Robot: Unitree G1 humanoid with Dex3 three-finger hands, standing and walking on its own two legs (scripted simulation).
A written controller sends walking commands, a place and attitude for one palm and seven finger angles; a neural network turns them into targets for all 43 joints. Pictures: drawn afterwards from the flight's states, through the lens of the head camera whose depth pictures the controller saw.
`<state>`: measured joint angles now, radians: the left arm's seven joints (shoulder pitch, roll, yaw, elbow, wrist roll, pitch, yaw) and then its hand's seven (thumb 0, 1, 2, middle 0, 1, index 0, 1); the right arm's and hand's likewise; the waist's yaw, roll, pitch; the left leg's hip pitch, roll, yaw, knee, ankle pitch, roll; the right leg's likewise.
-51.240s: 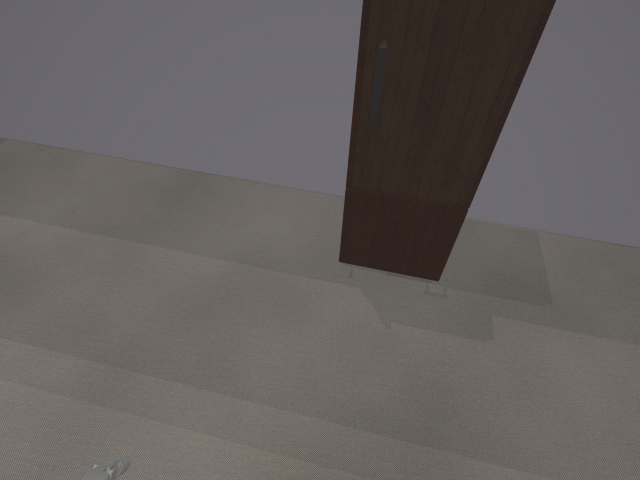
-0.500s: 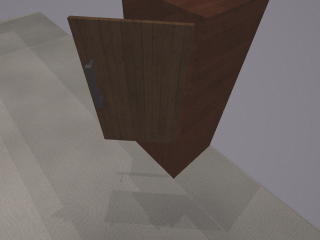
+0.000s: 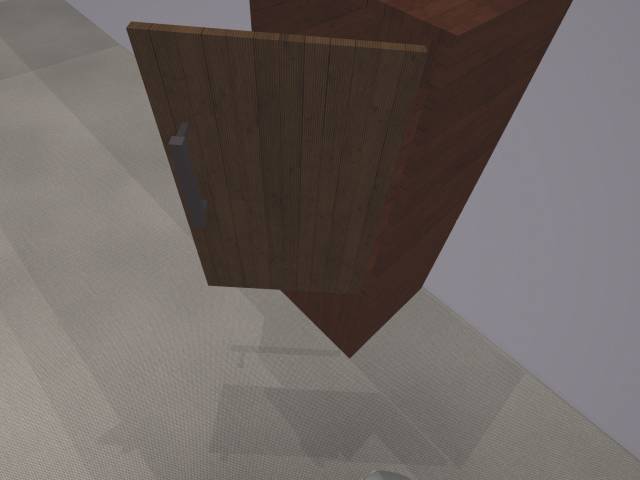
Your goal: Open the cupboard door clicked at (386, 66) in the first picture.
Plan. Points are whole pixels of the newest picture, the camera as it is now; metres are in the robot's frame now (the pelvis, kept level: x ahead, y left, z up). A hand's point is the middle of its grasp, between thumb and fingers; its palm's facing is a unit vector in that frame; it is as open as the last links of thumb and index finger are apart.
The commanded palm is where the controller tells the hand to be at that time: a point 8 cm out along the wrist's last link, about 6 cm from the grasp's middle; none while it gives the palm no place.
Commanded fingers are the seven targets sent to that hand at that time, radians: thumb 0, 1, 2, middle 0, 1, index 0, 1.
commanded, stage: come to a stop and stand still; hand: left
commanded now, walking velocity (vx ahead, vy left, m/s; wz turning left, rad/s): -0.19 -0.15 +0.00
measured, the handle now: (192, 178) +0.53 +0.23 +0.03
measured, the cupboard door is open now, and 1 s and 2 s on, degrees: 44 44 44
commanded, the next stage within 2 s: look again from close up in 0.96 s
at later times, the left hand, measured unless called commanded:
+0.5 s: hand out of the picture +0.09 +0.19 -0.19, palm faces +0.06 -0.98 -0.17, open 7.3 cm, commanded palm none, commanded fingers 0.00 0.90 0.90 -0.20 -0.30 -0.20 -0.30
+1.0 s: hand out of the picture +0.03 +0.23 -0.17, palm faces +0.01 -0.97 -0.25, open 7.4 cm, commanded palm none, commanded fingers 0.00 0.90 0.90 -0.20 -0.30 -0.20 -0.30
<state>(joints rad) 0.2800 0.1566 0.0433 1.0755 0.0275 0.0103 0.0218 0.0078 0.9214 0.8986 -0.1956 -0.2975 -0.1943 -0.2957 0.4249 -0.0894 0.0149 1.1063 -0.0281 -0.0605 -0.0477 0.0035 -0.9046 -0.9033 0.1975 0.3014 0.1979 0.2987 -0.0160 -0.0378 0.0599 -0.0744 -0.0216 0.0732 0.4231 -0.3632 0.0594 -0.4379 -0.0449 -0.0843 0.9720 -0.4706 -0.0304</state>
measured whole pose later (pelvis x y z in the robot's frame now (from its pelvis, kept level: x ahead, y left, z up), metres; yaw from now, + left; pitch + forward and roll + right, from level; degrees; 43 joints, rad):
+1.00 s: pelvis +0.00 +0.04 -0.01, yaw -1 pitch -2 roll +0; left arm 0.31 0.18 0.00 0.95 0.02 0.01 0.03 0.00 0.91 0.90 -0.20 -0.30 -0.20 -0.30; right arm 0.25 -0.19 -0.02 0.96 -0.02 0.00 -0.02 0.01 -0.91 -0.90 0.20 0.30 0.20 0.30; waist 0.01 0.02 0.02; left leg -0.25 -0.02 0.12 0.55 -0.27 0.06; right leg -0.31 -0.04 -0.04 0.57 -0.23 0.01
